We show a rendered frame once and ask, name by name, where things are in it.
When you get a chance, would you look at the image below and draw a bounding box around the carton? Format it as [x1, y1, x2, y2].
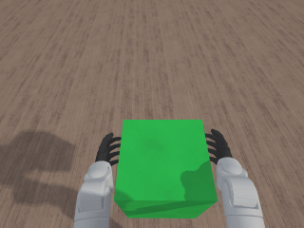
[114, 120, 218, 219]

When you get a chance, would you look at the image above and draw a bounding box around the robot right forearm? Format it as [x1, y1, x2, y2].
[216, 157, 265, 228]

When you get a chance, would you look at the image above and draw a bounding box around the robot right hand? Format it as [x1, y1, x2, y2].
[204, 128, 233, 164]

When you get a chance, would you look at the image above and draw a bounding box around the robot left hand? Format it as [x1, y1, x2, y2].
[95, 132, 122, 166]

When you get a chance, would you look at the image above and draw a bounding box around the robot left forearm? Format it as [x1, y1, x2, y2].
[73, 161, 114, 228]

